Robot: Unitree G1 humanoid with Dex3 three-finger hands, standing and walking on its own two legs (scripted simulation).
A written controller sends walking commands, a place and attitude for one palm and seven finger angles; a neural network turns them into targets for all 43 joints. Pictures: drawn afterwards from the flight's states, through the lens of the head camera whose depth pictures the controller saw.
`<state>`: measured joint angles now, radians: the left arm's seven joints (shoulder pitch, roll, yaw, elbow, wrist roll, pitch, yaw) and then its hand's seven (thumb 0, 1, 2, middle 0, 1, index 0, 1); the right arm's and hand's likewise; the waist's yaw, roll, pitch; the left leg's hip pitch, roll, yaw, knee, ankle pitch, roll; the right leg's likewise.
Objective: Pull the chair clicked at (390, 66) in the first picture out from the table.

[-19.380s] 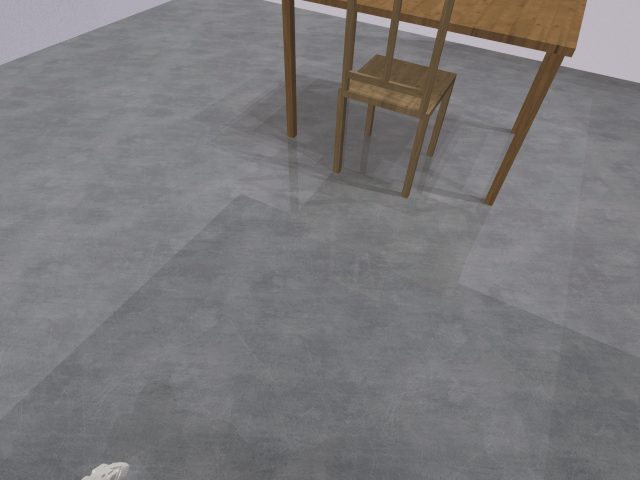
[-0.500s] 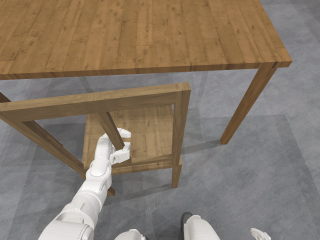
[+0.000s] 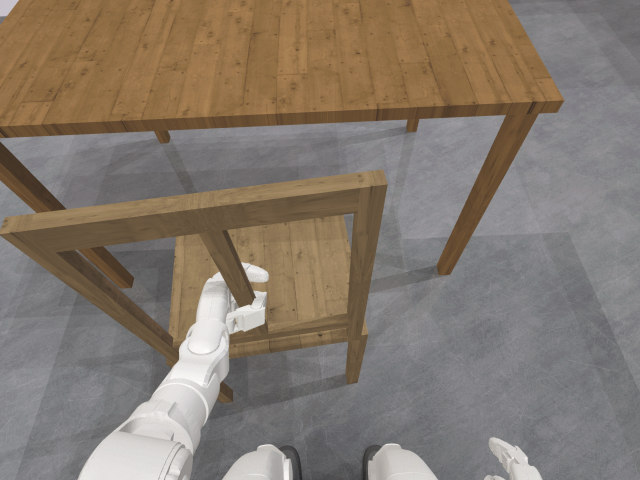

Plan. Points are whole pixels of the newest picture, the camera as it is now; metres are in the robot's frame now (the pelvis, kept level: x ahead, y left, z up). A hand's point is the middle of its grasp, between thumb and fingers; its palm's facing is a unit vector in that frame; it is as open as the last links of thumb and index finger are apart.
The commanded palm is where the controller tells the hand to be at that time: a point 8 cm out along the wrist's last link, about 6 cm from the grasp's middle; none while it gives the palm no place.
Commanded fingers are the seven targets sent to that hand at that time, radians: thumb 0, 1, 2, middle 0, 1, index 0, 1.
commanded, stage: step backward, pulling the chair out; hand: left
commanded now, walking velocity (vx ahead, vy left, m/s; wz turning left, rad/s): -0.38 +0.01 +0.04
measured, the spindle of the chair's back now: (242, 290) +0.37 +0.12 -0.05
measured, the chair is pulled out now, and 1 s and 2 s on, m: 0.21 0.32 0.49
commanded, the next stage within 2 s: stop walking, hand still on the chair in 1.98 s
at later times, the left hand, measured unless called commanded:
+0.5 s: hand (253, 341) +0.30 +0.10 -0.07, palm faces +0.00 -0.98 -0.18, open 5.7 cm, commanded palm +0.29 +0.15 -0.06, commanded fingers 0.00 0.90 0.90 -0.50 -1.45 -0.50 -1.45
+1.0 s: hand (246, 387) +0.23 +0.11 -0.07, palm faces -0.07 -0.98 -0.19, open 5.6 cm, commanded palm +0.23 +0.15 -0.06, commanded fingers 0.00 0.90 0.90 -0.50 -1.45 -0.50 -1.45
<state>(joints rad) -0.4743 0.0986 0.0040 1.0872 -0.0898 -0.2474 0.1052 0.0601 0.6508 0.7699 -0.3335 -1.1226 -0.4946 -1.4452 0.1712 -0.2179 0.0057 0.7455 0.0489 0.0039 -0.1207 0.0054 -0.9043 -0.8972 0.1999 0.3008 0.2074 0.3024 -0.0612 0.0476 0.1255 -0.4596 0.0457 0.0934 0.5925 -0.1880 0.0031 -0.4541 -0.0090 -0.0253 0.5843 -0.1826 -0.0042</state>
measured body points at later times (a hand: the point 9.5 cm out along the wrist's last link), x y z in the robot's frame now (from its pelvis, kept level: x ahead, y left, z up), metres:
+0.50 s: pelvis -0.05 -0.01 +0.00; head +0.02 -0.04 +0.44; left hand +0.29 +0.15 -0.05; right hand +0.04 -0.25 -0.14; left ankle +0.07 +0.11 -0.72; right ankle +0.01 -0.13 -0.72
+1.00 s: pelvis -0.11 +0.00 +0.00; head -0.03 -0.01 +0.44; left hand +0.23 +0.16 -0.05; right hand -0.01 -0.24 -0.14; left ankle -0.12 +0.17 -0.72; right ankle +0.00 -0.12 -0.72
